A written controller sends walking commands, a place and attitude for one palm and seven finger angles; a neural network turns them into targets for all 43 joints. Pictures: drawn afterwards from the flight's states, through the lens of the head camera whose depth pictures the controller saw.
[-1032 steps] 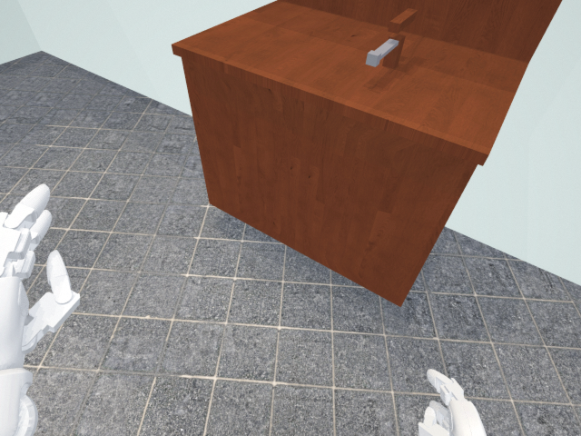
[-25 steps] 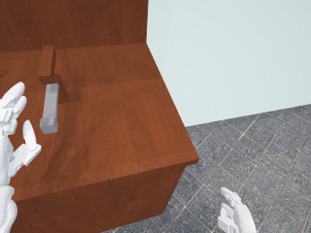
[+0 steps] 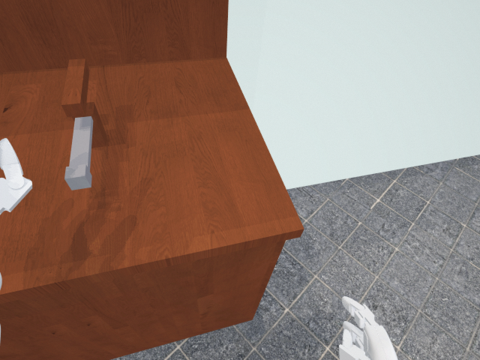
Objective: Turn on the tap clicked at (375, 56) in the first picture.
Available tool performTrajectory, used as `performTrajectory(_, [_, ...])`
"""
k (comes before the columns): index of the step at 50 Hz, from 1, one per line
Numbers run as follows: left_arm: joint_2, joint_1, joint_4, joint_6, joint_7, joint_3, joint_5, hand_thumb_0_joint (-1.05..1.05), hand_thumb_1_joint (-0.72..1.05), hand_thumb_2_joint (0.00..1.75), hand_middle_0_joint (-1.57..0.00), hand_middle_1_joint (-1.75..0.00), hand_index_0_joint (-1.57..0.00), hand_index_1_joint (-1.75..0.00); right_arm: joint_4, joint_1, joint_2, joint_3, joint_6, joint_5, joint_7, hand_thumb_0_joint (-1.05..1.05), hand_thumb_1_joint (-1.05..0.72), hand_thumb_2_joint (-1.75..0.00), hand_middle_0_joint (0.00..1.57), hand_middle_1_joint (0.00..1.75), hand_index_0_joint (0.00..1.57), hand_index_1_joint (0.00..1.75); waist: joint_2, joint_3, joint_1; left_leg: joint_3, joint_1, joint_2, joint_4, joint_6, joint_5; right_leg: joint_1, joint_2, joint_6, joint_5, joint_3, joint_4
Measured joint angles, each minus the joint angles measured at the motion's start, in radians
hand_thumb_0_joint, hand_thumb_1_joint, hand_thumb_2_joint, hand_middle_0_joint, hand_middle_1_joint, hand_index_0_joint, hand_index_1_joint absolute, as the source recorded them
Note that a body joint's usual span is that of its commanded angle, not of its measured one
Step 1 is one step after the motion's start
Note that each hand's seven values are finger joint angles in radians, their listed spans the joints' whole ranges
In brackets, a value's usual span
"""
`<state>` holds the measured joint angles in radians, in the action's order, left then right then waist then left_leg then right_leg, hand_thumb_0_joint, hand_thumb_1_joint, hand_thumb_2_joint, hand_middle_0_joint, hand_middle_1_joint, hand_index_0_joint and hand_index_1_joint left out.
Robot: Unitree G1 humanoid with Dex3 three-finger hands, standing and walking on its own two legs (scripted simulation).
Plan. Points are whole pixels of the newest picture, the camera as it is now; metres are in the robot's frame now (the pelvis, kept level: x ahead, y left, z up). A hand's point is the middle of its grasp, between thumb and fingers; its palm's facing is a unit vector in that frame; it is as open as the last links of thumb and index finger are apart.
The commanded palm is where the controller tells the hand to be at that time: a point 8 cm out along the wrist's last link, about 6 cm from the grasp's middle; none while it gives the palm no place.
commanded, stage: come to a stop and stand still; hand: left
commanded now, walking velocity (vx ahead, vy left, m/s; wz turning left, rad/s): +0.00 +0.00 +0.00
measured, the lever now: (78, 177) +0.33 +0.30 +0.11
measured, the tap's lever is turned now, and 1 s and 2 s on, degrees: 0 0 0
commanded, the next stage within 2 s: look again from close up in 1.04 s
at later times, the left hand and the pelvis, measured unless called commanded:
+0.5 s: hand (78, 217) +0.23 +0.23 +0.17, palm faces +0.39 -0.87 -0.31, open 7.4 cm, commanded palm +0.17 +0.27 +0.18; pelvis +0.01 -0.01 +0.00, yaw +0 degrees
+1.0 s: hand (62, 211) +0.24 +0.25 +0.17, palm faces +0.40 -0.85 -0.34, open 7.4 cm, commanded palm +0.17 +0.29 +0.18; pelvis +0.02 +0.00 +0.00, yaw +1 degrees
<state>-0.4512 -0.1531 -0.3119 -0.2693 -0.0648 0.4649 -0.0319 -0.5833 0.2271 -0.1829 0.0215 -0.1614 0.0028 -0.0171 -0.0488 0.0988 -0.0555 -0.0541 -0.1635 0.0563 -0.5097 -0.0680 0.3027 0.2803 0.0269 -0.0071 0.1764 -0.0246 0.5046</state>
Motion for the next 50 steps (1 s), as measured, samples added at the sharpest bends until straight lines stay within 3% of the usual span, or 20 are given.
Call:
performTrajectory(4, [0.082, -0.16, -0.086, -0.002, -0.009, -0.068, -0.019, 0.01, 0.9, 0.9, -0.2, -0.3, -0.21, -0.3, 0.025, -0.007, -0.002, -0.003, -0.002, 0.007, -0.017, 0.01, -0.9, -0.9, 0.2, 0.3, 0.2, 0.3, 0.038, -0.021, 0.037, -0.02, -0.003, -0.006, -0.015, -0.002, 0.013, 0.006, -0.003, 0.02, 0.006, 0.007, 0.01])
performTrajectory(7, [0.096, -0.243, -0.099, -0.008, 0.005, -0.129, -0.017, 0.01, 0.9, 0.9, -0.2, -0.3, -0.21, -0.3, 0.013, -0.003, 0.003, 0.0, 0.011, 0.008, 0.003, 0.01, -0.9, -0.9, 0.2, 0.3, 0.2, 0.3, 0.04, -0.037, 0.05, -0.013, -0.003, -0.015, -0.013, 0.006, 0.013, 0.001, -0.01, 0.012, 0.003, -0.001, 0.0])
performTrajectory(18, [0.113, -0.206, -0.087, 0.009, -0.027, -0.098, -0.017, 0.01, 0.89, 0.89, -0.21, -0.3, -0.21, -0.3, -0.019, 0.022, -0.037, -0.013, -0.003, 0.004, 0.048, 0.01, -0.9, -0.9, 0.2, 0.3, 0.2, 0.3, 0.016, -0.042, 0.012, 0.016, -0.005, -0.037, 0.018, 0.022, -0.009, -0.027, -0.031, -0.008, -0.034, -0.032, -0.08])
performTrajectory(30, [0.102, -0.228, -0.115, 0.025, -0.027, -0.117, -0.009, 0.01, 0.89, 0.89, -0.21, -0.3, -0.21, -0.3, 0.01, -0.027, -0.017, -0.009, 0.005, 0.003, 0.039, 0.01, -0.91, -0.9, 0.2, 0.3, 0.2, 0.3, 0.01, -0.029, 0.039, 0.01, 0.023, -0.031, 0.032, 0.016, 0.003, -0.048, -0.027, 0.003, -0.019, -0.024, -0.081])
performTrajectory(50, [0.099, -0.239, -0.177, 0.052, -0.036, -0.109, -0.008, 0.01, 0.89, 0.89, -0.21, -0.3, -0.21, -0.3, 0.01, -0.034, 0.005, -0.003, 0.043, 0.007, 0.033, 0.01, -0.9, -0.9, 0.2, 0.3, 0.2, 0.3, 0.009, -0.001, 0.025, 0.02, 0.031, -0.009, 0.023, -0.002, 0.015, -0.059, -0.004, 0.024, 0.0, -0.031, -0.066])
